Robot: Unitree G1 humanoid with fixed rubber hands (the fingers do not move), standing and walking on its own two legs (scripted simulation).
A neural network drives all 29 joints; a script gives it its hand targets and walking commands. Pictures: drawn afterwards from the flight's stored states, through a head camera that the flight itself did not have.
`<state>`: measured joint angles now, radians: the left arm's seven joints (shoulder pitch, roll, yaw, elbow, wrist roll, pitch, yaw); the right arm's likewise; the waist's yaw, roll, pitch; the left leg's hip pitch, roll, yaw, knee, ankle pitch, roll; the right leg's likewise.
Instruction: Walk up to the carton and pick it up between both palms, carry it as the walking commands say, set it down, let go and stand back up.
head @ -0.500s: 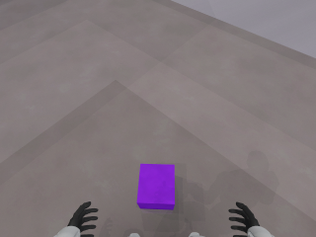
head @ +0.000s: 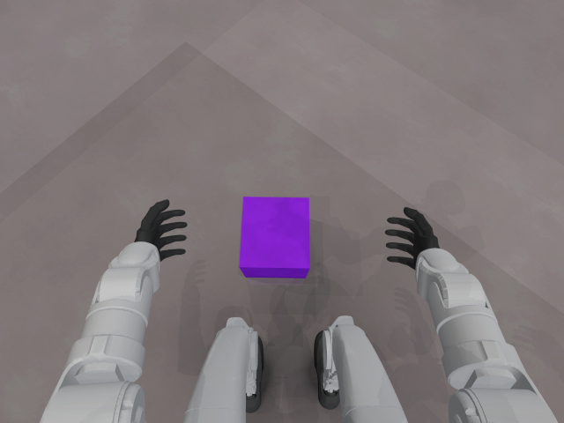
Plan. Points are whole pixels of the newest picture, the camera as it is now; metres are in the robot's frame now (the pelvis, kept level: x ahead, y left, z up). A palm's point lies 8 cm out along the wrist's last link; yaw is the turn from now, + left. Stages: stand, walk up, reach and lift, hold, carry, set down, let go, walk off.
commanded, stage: reach and lift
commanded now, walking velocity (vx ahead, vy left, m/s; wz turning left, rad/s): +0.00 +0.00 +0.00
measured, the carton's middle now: (275, 239) +0.50 +0.03 -0.59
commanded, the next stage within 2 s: none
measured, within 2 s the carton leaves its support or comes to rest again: neither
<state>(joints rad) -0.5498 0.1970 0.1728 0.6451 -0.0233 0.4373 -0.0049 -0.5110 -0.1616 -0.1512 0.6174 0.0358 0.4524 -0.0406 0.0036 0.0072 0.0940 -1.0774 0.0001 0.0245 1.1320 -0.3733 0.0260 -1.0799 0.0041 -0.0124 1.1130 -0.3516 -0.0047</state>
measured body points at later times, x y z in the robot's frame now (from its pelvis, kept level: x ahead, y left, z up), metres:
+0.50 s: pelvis +0.02 +0.00 -0.03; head +0.30 +0.01 +0.33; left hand +0.51 +0.21 -0.14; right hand +0.49 -0.17 -0.14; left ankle +0.09 +0.10 -0.64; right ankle +0.10 -0.12 -0.64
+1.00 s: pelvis +0.02 +0.00 -0.10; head +0.34 +0.02 +0.21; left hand +0.51 +0.20 -0.24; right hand +0.50 -0.17 -0.25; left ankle +0.09 +0.11 -0.64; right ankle +0.10 -0.12 -0.64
